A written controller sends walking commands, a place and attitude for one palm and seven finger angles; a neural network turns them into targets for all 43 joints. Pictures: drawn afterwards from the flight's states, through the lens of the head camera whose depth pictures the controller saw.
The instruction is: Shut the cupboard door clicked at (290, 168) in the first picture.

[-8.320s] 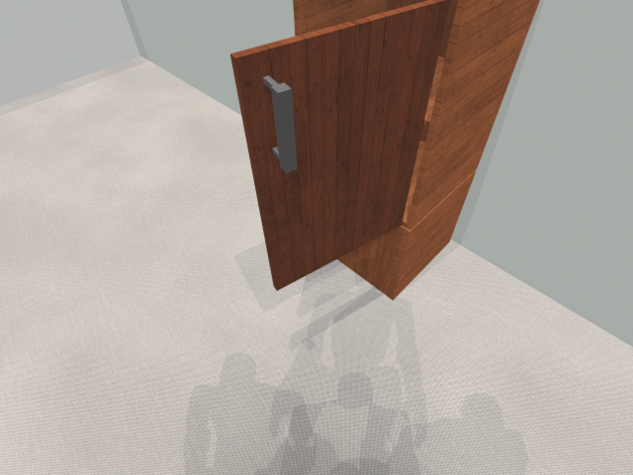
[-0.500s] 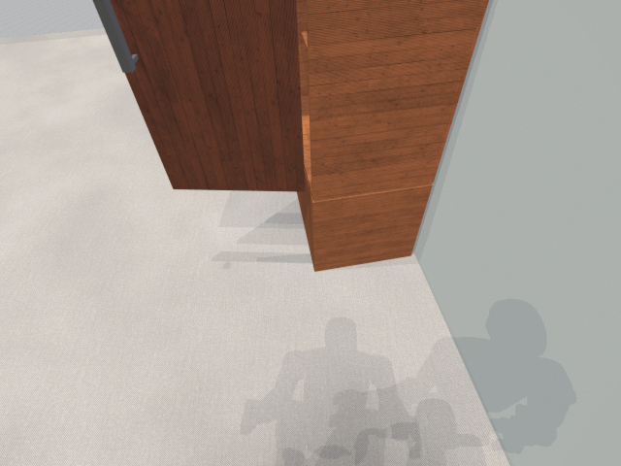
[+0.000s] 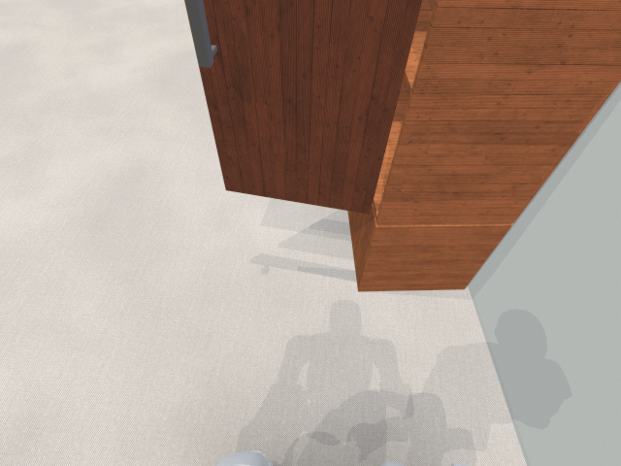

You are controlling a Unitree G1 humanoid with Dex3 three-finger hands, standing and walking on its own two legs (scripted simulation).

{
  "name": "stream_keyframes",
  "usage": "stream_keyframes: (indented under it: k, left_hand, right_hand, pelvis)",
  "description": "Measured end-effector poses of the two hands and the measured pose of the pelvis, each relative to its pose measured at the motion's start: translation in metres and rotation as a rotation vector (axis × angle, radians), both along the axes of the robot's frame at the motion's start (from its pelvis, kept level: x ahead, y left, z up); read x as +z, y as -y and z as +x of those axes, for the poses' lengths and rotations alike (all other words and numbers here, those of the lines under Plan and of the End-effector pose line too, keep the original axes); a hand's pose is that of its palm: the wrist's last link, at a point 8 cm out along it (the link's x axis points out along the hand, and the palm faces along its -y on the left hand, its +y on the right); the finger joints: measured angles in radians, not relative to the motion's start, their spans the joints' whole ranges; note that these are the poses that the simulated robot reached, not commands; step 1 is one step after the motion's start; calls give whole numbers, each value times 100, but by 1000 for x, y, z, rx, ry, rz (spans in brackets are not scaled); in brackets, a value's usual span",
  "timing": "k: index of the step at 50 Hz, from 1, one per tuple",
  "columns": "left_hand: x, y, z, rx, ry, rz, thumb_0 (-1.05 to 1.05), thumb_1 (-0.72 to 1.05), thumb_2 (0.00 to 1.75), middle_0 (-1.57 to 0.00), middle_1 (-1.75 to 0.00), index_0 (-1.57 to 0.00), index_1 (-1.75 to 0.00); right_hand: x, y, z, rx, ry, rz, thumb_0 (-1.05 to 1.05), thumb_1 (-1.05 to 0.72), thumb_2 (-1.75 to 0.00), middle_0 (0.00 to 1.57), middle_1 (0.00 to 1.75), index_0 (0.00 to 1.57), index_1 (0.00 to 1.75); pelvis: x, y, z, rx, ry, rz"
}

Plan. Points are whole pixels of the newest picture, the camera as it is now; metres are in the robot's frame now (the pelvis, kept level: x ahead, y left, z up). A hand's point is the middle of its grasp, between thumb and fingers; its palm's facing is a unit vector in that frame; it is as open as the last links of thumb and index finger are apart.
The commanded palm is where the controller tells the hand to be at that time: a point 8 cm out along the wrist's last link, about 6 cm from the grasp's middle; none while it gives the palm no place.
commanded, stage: take the last steps up to it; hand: left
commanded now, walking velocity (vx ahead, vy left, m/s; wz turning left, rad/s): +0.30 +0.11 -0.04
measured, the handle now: (202, 19) +0.78 +0.28 +0.15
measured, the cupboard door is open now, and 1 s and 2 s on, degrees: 77 77 77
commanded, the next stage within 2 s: come to a stop and stand still in 0.52 s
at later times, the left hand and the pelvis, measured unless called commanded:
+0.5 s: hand (213, 354) +0.28 +0.18 -0.14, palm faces +0.03 -0.97 -0.22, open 7.2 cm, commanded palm none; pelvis +0.19 +0.01 +0.02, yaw -1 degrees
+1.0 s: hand (174, 335) +0.32 +0.27 -0.17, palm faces +0.00 -0.98 -0.20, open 7.3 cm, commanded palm none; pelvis +0.28 +0.08 +0.01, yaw -4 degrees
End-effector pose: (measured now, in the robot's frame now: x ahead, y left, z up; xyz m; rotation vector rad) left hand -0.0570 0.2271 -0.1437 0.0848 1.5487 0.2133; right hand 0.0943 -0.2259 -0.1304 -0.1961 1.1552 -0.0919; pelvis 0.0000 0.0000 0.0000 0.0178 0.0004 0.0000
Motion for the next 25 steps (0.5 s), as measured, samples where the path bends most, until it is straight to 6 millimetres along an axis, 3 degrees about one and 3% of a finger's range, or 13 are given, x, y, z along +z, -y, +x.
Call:
stream_keyframes:
  k: [4,9,16,18,20,25]
  left_hand:
    - [15,-19,91,-59,174,28,0,91,90,-20,-30,-20,-30]
    - [34,-23,197,-125,357,37,0,91,90,-20,-30,-20,-30]
    - [42,-6,312,-220,469,39,0,91,90,-20,-30,-20,-30]
    - [37,0,333,-231,491,43,0,91,90,-20,-30,-20,-30]
    - [36,3,341,-219,489,41,0,91,90,-20,-30,-20,-30]
    - [38,-4,328,-130,380,59,-2,93,90,-20,-30,-21,-30]
  right_hand:
    - [8,-6,2,-57,-15,-5,-2,-95,-90,20,30,20,30]
    - [4,-12,-9,-89,-121,16,-1,-94,-90,20,30,20,30]
    - [-13,-21,-25,-160,-306,70,0,-92,-90,20,30,20,30]
    - [-20,-21,-24,-175,-357,85,0,-92,-90,20,30,20,30]
    - [-19,-20,-13,-177,-390,91,0,-92,-90,20,30,20,30]
    - [-5,-16,50,-166,-349,75,1,-92,-90,20,30,20,30]
  pelvis:
    - [12,-12,26,-13,-3,11]
    - [18,-20,63,-15,-1,22]
    - [10,-14,126,-34,4,35]
    - [3,-9,144,-33,6,26]
    - [4,-7,158,-24,13,14]
    - [18,-8,195,-18,-5,1]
